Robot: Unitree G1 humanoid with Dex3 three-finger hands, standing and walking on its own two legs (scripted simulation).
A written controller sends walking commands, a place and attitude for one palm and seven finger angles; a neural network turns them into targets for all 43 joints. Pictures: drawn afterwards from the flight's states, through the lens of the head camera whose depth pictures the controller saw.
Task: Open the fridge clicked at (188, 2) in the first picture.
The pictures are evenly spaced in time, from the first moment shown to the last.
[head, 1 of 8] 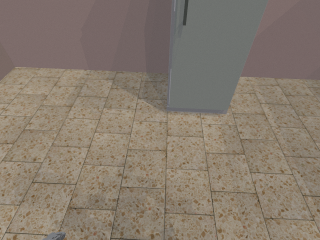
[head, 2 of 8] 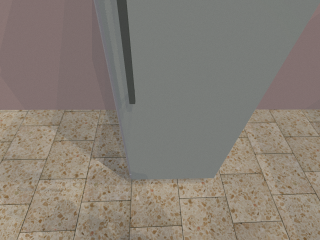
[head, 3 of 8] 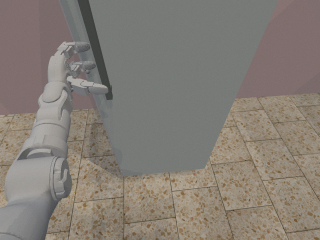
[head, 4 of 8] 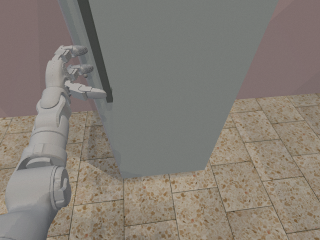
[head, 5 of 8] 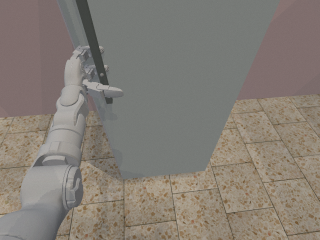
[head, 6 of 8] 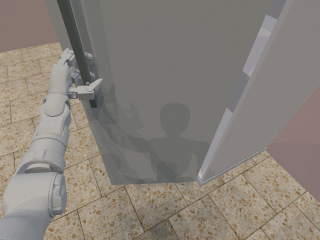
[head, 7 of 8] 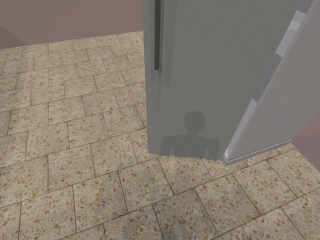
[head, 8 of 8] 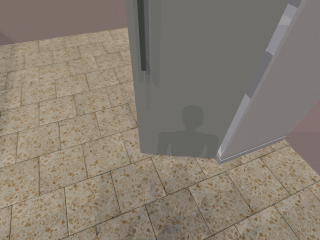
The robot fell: no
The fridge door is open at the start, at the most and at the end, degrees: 0 70 64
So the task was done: yes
